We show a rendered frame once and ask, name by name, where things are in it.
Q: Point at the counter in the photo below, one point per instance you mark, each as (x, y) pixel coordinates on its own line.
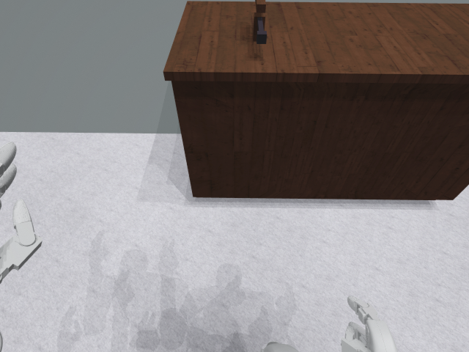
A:
(344, 101)

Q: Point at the robot right hand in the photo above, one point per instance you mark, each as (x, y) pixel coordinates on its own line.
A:
(377, 336)

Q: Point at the tap lever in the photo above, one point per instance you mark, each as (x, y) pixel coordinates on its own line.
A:
(261, 36)

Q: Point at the robot left hand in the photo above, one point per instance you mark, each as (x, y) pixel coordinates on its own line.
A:
(18, 249)

